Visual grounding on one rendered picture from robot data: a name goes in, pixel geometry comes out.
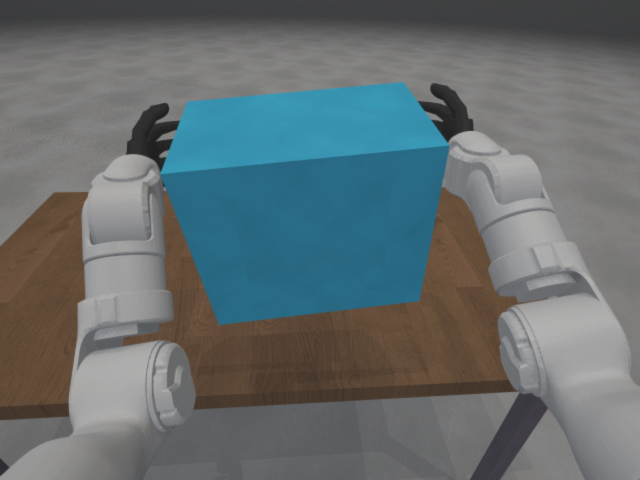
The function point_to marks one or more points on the carton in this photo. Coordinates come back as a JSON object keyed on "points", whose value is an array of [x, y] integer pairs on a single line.
{"points": [[307, 202]]}

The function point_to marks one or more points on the table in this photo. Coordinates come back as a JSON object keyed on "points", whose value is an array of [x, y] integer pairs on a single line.
{"points": [[447, 343]]}

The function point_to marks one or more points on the right robot forearm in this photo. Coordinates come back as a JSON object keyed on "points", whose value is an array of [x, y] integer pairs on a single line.
{"points": [[529, 254]]}

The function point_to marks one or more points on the right robot hand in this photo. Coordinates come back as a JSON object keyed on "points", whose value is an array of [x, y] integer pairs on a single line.
{"points": [[454, 115]]}

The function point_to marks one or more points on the robot right upper arm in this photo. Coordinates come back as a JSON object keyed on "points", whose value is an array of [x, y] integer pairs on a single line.
{"points": [[568, 351]]}

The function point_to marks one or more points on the robot left upper arm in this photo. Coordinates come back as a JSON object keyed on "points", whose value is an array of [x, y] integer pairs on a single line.
{"points": [[124, 403]]}

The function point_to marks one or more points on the left robot hand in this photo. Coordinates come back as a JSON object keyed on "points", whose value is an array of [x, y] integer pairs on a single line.
{"points": [[145, 134]]}

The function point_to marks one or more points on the left robot forearm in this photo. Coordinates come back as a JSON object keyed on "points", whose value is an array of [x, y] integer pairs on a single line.
{"points": [[123, 252]]}

